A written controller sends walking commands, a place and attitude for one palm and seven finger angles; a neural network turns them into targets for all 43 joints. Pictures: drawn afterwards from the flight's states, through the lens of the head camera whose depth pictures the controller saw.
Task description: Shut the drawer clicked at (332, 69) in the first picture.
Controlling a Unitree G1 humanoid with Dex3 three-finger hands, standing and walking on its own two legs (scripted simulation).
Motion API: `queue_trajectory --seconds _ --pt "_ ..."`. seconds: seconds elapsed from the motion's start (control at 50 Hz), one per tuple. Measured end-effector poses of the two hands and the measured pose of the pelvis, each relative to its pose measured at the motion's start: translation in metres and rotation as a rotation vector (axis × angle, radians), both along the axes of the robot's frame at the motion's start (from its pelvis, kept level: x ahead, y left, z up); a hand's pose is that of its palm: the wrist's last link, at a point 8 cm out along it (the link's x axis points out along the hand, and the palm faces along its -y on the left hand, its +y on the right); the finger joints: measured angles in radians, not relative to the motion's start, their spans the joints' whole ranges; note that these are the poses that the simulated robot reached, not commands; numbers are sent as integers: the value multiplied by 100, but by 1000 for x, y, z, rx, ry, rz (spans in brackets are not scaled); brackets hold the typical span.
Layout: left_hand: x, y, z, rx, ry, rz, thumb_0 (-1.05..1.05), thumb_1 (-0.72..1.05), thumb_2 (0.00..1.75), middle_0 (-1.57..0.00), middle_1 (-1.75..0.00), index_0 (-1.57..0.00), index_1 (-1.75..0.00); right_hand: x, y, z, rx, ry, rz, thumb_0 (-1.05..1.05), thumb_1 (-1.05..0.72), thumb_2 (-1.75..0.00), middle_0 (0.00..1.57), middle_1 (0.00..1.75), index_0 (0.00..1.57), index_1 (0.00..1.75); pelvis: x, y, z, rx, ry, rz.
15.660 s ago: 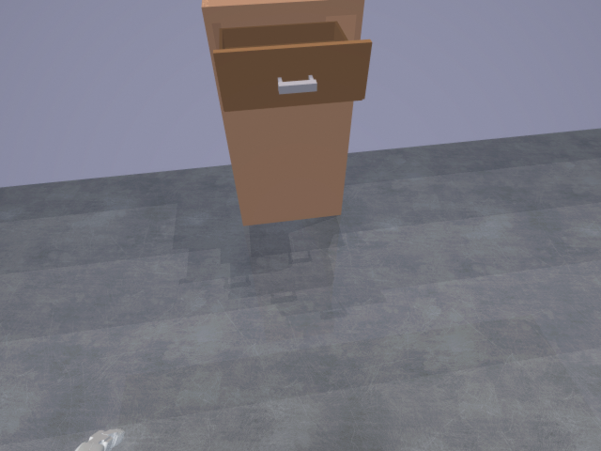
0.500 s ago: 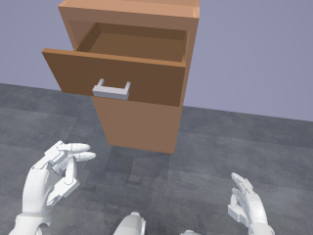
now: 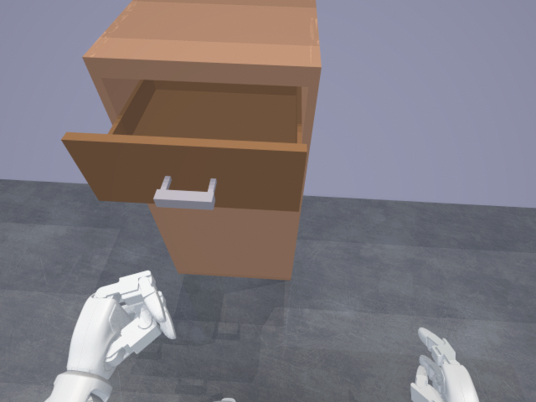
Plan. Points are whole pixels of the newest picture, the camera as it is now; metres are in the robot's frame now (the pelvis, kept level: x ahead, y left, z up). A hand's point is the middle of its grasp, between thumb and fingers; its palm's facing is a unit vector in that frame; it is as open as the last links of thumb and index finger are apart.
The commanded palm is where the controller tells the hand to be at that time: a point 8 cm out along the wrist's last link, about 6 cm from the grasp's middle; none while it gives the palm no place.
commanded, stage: raise the hand and make a fist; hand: left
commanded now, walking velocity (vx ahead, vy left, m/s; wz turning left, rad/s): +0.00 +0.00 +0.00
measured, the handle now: (187, 191) +0.45 +0.17 +0.04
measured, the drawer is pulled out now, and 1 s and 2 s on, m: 0.19 0.19 0.19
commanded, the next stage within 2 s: bring the fist close to the handle in 0.78 s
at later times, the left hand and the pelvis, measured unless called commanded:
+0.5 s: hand (155, 261) +0.25 +0.15 +0.15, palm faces +0.01 -1.00 -0.03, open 3.2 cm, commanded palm +0.22 +0.19 +0.14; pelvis -0.01 +0.01 +0.02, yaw +0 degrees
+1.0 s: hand (172, 269) +0.25 +0.13 +0.12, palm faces +0.02 -1.00 -0.05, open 3.2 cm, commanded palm +0.23 +0.19 +0.13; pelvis +0.00 -0.03 +0.03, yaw +0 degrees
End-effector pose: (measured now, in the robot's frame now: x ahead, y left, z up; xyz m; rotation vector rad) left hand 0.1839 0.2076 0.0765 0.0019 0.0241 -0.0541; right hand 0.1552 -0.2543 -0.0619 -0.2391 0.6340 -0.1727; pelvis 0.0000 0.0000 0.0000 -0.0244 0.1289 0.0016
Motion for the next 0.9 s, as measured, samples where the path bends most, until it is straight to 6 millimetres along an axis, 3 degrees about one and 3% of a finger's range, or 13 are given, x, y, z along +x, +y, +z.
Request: queue_trajectory --seconds 0.14,0.3,0.48,0.6,0.72,0.82,0.9 --pt "14 10 37 20 -143 72 1 89 90 -129 -148 -129 -148 32 47 17 69 -100 109 1 -90 -90 20 30 20 30 -2 8 3 -5 -36 8" --pt "25 -10 43 12 -55 -7 1 90 90 -137 -157 -138 -157 28 74 20 118 -81 155 1 -90 -90 21 30 21 30 -5 14 11 -5 -81 13" --pt "45 -6 69 29 -111 60 1 89 90 -140 -160 -140 -160 3 57 14 106 2 114 1 -90 -90 21 30 21 30 -9 9 19 6 -116 1" --pt "43 -17 54 22 -11 34 1 90 90 -140 -160 -140 -160 -8 35 14 90 27 68 1 -90 -90 20 30 21 30 -8 3 22 11 -128 -5" --pt "35 -21 54 45 -27 60 1 90 90 -140 -160 -140 -160 -8 18 17 73 10 58 1 -90 -90 20 30 20 30 -8 -8 24 19 -135 -8" --pt "39 -17 67 58 -104 105 1 89 90 -140 -160 -140 -160 -2 11 16 82 1 79 1 -90 -90 20 30 20 30 -8 -17 24 21 -136 0" --pt "44 -21 63 61 -67 79 1 90 90 -140 -160 -140 -160 3 7 14 97 -7 83 1 -90 -90 20 30 20 30 -6 -24 25 23 -132 2"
